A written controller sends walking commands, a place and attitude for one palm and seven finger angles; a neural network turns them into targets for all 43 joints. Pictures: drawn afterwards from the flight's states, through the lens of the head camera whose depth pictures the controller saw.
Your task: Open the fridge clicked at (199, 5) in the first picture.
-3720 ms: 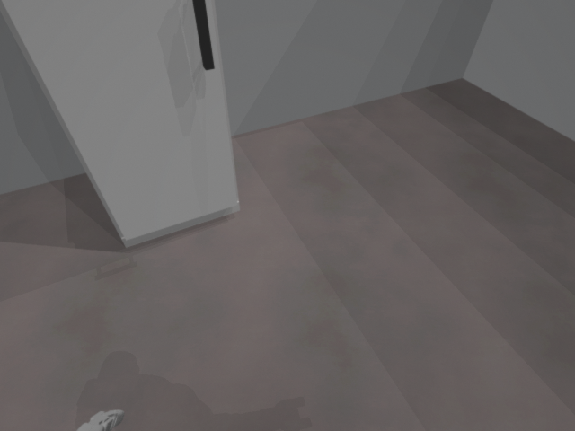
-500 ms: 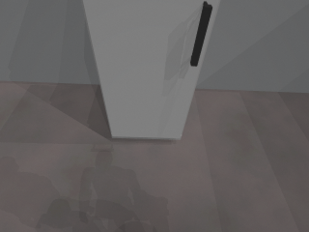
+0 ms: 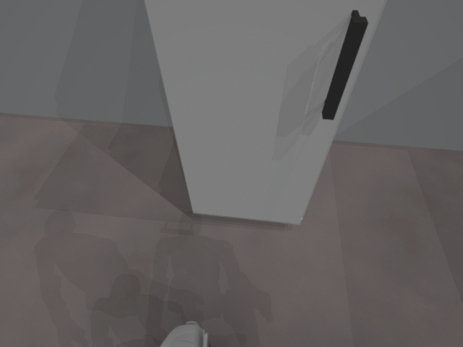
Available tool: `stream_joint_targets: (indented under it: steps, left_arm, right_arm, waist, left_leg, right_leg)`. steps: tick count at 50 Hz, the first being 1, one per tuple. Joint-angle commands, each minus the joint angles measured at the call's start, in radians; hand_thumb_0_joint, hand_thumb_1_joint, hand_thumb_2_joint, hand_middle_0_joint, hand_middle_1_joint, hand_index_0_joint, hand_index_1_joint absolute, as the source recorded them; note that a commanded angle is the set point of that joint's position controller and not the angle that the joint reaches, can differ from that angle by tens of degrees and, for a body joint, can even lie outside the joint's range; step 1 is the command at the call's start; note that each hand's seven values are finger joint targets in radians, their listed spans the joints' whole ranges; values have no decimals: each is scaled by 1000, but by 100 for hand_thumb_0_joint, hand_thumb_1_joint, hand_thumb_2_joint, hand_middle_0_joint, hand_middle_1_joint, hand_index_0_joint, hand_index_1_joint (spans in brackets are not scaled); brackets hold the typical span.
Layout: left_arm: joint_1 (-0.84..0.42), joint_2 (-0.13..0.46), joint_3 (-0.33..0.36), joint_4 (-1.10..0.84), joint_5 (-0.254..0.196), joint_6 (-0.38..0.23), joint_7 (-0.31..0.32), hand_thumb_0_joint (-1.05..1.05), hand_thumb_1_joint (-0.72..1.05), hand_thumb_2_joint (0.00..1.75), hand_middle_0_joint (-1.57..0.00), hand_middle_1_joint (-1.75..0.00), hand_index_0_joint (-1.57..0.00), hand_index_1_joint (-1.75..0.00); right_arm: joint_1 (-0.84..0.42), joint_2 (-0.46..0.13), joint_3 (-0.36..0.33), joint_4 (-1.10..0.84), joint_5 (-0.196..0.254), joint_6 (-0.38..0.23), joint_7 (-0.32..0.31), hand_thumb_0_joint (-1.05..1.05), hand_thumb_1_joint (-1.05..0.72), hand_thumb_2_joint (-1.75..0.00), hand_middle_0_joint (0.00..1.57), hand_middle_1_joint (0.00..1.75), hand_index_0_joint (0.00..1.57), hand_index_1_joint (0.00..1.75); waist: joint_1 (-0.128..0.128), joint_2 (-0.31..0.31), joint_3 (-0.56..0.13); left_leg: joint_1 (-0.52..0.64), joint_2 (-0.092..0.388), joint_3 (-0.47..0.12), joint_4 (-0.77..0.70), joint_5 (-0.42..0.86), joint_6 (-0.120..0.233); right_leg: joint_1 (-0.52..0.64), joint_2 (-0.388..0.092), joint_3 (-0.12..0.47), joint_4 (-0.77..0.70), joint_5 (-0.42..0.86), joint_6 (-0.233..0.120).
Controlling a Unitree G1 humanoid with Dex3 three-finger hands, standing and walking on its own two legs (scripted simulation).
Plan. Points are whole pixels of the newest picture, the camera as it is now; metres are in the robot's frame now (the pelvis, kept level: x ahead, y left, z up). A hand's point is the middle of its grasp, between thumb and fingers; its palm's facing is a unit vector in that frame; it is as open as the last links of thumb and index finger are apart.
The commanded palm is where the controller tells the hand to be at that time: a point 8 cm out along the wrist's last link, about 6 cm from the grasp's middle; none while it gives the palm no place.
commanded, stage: take the last steps up to it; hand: right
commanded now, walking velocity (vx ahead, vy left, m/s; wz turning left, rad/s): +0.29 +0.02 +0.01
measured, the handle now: (340, 69) +0.69 -0.18 +0.11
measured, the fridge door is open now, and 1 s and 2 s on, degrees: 0 0 0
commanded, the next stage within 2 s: come to a stop and stand still in 0.38 s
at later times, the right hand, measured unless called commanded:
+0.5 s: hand out of the picture +0.14 -0.14 -0.19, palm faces +0.13 +0.98 -0.11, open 7.3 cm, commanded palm none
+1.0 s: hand (322, 314) +0.23 -0.16 -0.17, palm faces +0.06 +0.96 -0.27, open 7.4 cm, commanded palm none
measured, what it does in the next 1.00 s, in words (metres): walks ahead: left foot, then right foot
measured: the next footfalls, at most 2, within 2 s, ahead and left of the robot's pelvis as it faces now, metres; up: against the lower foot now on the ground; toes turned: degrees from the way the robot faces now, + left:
left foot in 0.08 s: +0.16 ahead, +0.13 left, +0.00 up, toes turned +8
right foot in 0.52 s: +0.27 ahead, -0.10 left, +0.00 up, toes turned -12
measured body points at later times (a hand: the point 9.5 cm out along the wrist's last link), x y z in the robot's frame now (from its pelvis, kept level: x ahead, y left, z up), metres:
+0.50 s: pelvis +0.17 +0.01 -0.01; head +0.17 -0.01 +0.44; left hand +0.26 +0.25 -0.14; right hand +0.13 -0.20 -0.17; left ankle +0.12 +0.12 -0.74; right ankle +0.23 -0.09 -0.73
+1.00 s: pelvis +0.16 +0.05 -0.01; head +0.18 +0.06 +0.44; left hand +0.22 +0.30 -0.16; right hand +0.22 -0.21 -0.15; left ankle +0.16 +0.18 -0.73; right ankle +0.23 -0.09 -0.74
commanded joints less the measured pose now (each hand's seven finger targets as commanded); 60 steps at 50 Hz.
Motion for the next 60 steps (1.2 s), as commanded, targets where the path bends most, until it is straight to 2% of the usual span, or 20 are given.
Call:
stream_joint_targets:
  steps: [1, 2, 3, 4, 5, 7, 9, 12, 21, 24, 25, 27, 31, 38, 47, 49, 51, 52, 56, 60]
  left_arm:
    - [30, 178, 36, -10, -6, -6, 10, 0, 90, 90, -20, -30, -20, -30]
    - [17, 177, 34, -9, -13, -7, 7, 0, 90, 90, -20, -30, -20, -30]
    - [21, 155, 32, -14, -23, -10, -1, 0, 90, 90, -20, -30, -20, -30]
    - [40, 86, 18, -47, -35, -13, -10, 0, 90, 90, -20, -30, -20, -30]
    - [-27, 110, 21, -78, -33, -4, -7, 0, 90, 90, -20, -30, -20, -30]
    - [-93, 97, 33, -72, -24, 3, -13, 0, 90, 90, -20, -30, -20, -30]
    - [-81, 76, 34, -61, -13, 21, -15, 0, 90, 90, -20, -30, -20, -30]
    - [-37, 41, 28, -51, -7, 45, -18, 0, 90, 90, -20, -30, -20, -30]
    - [-245, 77, 20, -139, -15, 22, -39, 0, 90, 90, -20, -30, -20, -30]
    - [-190, 104, 19, -117, -13, 8, -32, 0, 90, 90, -20, -30, -20, -30]
    - [-129, 133, 21, -93, -11, 0, -23, 0, 90, 90, -20, -30, -20, -30]
    - [-73, 231, 24, -82, -15, 7, 4, 0, 90, 90, -20, -30, -20, -30]
    - [-203, 197, 13, -91, -21, 30, 34, 0, 90, 90, -20, -30, -20, -30]
    - [-252, 235, 60, -141, -18, 57, 38, 0, 90, 90, -20, -30, -20, -30]
    - [-298, 251, 74, -158, -4, 77, 4, 0, 90, 90, -20, -30, -20, -30]
    - [-275, 220, 72, -158, -15, 83, -4, 0, 90, 90, -20, -30, -20, -30]
    - [-286, 110, 43, -203, -24, 97, -15, 0, 90, 90, -20, -30, -20, -30]
    - [-304, 139, 47, -206, -21, 104, -18, 0, 90, 90, -20, -30, -20, -30]
    - [-214, 138, 45, -135, -16, 101, -18, 0, 90, 90, -20, -30, -20, -30]
    - [-215, 108, 29, -119, -21, 86, -10, 0, 90, 90, -20, -30, -20, -30]
  right_arm:
    - [-7, -28, -9, -61, 0, -45, -3, 0, -90, -90, 20, 30, 20, 30]
    - [111, -52, -15, -18, -4, -53, -7, 0, -90, -90, 20, 30, 20, 30]
    - [244, -116, -33, 23, -10, -68, -15, 0, -90, -90, 20, 30, 20, 30]
    - [365, -230, -63, 44, -9, -75, -33, 0, -90, -90, 20, 30, 20, 30]
    - [384, -257, -61, 56, 12, -69, -37, 0, -90, -90, 20, 30, 20, 30]
    - [204, -173, -41, 16, 13, -67, -42, 0, -90, -90, 20, 30, 20, 30]
    - [101, -86, -13, -9, 7, -71, -51, 0, -90, -90, 20, 30, 20, 30]
    - [98, -46, 3, -14, -3, -83, -53, 0, -90, -90, 20, 30, 20, 30]
    - [169, -112, -3, 21, -4, -86, -48, 0, -90, -90, 20, 30, 20, 30]
    - [174, -102, -1, 34, 2, -72, -49, 0, -90, -90, 20, 30, 20, 30]
    - [178, -69, 8, 35, 7, -65, -51, 0, -90, -90, 20, 30, 20, 30]
    - [231, -3, 32, 35, 24, -52, -61, 0, -90, -90, 20, 30, 20, 30]
    - [190, -30, 28, 53, 7, -10, -75, 0, -90, -90, 20, 30, 20, 30]
    - [159, -50, -20, -26, -2, 44, -67, 0, -90, -90, 20, 30, 20, 30]
    - [133, -46, -9, -76, 1, 30, -55, 0, -90, -90, 20, 30, 20, 30]
    - [196, -85, -10, -53, -7, 13, -58, 0, -90, -90, 20, 30, 20, 30]
    - [100, -214, -14, -93, -14, -2, -64, 0, -90, -90, 20, 30, 20, 30]
    - [60, -207, -8, -110, -11, 0, -65, 0, -90, -90, 20, 30, 20, 30]
    - [-17, -124, 6, -101, -4, -9, -66, 0, -90, -90, 20, 30, 20, 30]
    - [65, -114, 3, -70, -2, -16, -66, 0, -90, -90, 20, 30, 20, 30]
  waist:
    - [-48, -147, 20]
    - [-103, -113, -38]
    - [-160, -3, -124]
    - [-191, 255, -238]
    - [-186, 225, -221]
    - [-133, 148, -53]
    - [-60, 48, 10]
    - [-12, 63, 24]
    - [-63, 87, 1]
    - [-35, 27, -22]
    - [-13, -63, -62]
    - [-22, -297, -175]
    - [-39, -176, -50]
    - [-45, -97, -156]
    - [-52, -236, -94]
    - [-79, -101, -90]
    - [-61, 301, -5]
    - [-67, 224, -4]
    - [-17, 211, 27]
    - [-57, 115, 5]
  left_leg:
    - [178, -54, 58, -165, 33, 33]
    - [341, -77, 74, -221, 91, 41]
    - [574, 15, -42, -254, 76, 82]
    - [762, 306, -451, -374, 42, 187]
    - [695, 372, -581, -489, 24, 226]
    - [430, 316, -461, -550, -162, 190]
    - [260, 264, -286, -561, -68, 160]
    - [165, 207, -125, -571, 105, 139]
    - [331, 206, -102, -498, 268, 152]
    - [290, 157, -62, -383, 228, 102]
    - [246, 96, -17, -247, 244, 59]
    - [149, -19, 22, 4, -284, -37]
    - [144, 18, -67, 87, -278, -46]
    - [39, -28, -117, 396, -172, -56]
    - [244, -34, -27, -92, -144, -32]
    - [390, -25, -33, -327, 24, -31]
    - [184, 280, -393, -577, -102, 90]
    - [89, 285, -358, -596, -215, 133]
    - [105, 144, -203, -529, -73, 102]
    - [218, 151, -198, -481, 73, 125]
  right_leg:
    - [-115, -225, 100, 45, 557, -132]
    - [-159, -184, 62, 177, 567, -106]
    - [-310, -138, 34, 396, 465, -70]
    - [-553, 3, -10, 722, -93, -24]
    - [-616, 15, 123, 915, -248, -41]
    - [-647, -62, 174, 993, -77, -49]
    - [-573, -103, 182, 920, 8, -36]
    - [-507, -92, 143, 783, 52, -7]
    - [-466, -47, 85, 367, 92, 3]
    - [-269, -15, 55, 197, 191, -2]
    - [-138, -54, 113, 131, 368, -14]
    - [-9, -361, 380, 71, 978, -179]
    - [-131, -309, 278, 51, 1104, -186]
    - [-144, -307, 202, 41, 841, -202]
    - [-322, -244, 243, -18, 118, -140]
    - [-419, -158, 180, 102, 29, -69]
    - [-499, -4, 120, 405, -186, 12]
    - [-443, -14, 174, 486, -174, -2]
    - [-430, -2, 170, 594, -27, -8]
    - [-399, -1, 145, 442, -55, 6]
